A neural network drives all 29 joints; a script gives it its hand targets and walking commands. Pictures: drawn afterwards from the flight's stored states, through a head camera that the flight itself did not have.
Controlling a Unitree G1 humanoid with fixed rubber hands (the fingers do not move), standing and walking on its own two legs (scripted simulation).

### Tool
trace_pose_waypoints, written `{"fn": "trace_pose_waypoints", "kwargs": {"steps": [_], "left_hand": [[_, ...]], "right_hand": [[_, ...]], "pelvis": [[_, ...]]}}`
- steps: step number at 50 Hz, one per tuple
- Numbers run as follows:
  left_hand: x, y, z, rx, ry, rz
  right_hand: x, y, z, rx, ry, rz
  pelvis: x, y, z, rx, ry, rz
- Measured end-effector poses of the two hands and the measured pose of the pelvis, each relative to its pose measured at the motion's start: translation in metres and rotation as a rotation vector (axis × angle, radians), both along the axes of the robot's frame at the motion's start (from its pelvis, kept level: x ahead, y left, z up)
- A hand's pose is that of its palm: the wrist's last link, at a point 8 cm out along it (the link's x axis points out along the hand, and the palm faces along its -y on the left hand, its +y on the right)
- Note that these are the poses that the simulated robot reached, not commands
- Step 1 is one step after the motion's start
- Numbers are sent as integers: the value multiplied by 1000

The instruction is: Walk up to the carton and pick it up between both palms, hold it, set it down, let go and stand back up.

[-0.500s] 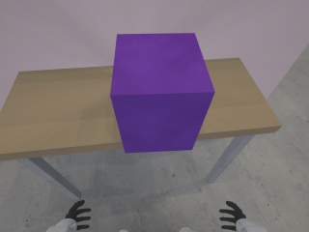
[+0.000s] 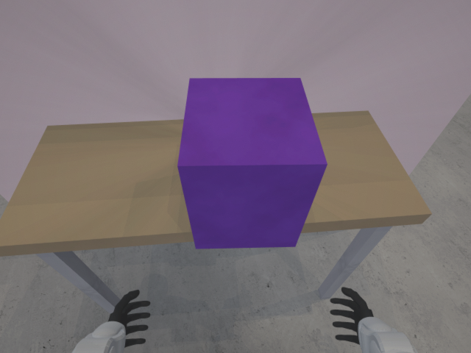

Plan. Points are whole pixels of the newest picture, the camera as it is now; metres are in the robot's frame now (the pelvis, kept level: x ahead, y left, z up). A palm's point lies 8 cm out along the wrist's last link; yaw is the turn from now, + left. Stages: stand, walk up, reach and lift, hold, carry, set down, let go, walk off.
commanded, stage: reach and lift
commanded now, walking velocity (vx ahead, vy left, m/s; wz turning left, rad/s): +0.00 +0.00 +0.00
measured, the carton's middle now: (245, 167) +0.44 +0.00 +0.06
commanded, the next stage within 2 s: none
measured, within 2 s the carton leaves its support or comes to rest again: neither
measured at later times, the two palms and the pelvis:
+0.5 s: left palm out of the picture +0.13 +0.21 -0.06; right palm out of the picture +0.14 -0.21 -0.07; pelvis -0.03 +0.01 +0.00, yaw +1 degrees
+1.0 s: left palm (122, 312) +0.20 +0.19 -0.02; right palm (368, 308) +0.21 -0.20 -0.02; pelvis +0.02 +0.01 +0.01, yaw +1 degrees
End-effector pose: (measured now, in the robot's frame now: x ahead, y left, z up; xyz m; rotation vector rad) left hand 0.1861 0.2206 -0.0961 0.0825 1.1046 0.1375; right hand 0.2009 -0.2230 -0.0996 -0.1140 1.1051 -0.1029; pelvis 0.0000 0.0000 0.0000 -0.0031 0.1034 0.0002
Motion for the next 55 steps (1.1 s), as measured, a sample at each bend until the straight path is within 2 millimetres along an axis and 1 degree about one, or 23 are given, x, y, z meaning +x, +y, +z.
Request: {"fn": "trace_pose_waypoints", "kwargs": {"steps": [3,8,12,16,19,21,25,29,35,39,43,46,48,51,55], "left_hand": [[-3,-7,8,-2,-25,-10],[-23,-13,12,-10,-57,12],[-42,-13,15,-6,-97,31],[-59,-11,17,0,-119,44],[-65,-10,21,10,-152,52],[-65,-10,25,15,-183,55],[-60,-13,33,20,-249,49],[-55,-17,35,23,-275,46],[-45,-22,40,30,-318,52],[-29,-21,49,34,-358,46],[-9,-20,60,35,-398,41],[6,-24,69,22,-433,39],[13,-26,73,13,-445,39],[15,-30,77,6,-455,44],[12,-30,79,10,-462,45]], "right_hand": [[-9,2,6,6,-10,2],[-24,8,16,9,-73,11],[-35,13,21,7,-121,19],[-49,14,20,3,-139,19],[-56,14,20,4,-164,10],[-59,13,22,5,-195,9],[-58,12,28,8,-258,7],[-55,11,35,10,-303,10],[-43,10,44,12,-348,28],[-29,10,51,10,-376,31],[-10,16,60,18,-416,47],[4,18,71,21,-459,56],[11,20,76,22,-478,58],[12,20,80,25,-482,60],[3,11,81,7,-473,55]], "pelvis": [[-2,-1,2,-1,-30,0],[-6,-1,5,-2,-79,0],[-13,-1,6,-2,-107,5],[-20,1,5,-2,-123,11],[-23,4,5,-3,-132,14],[-25,5,4,-2,-132,14],[-27,6,3,-2,-129,15],[-26,5,3,-1,-128,14],[-20,3,3,-1,-127,15],[-13,2,5,-1,-120,17],[-4,4,6,-1,-110,17],[5,5,8,0,-106,19],[11,5,10,1,-104,18],[22,6,12,1,-107,18],[32,6,14,3,-107,20]]}}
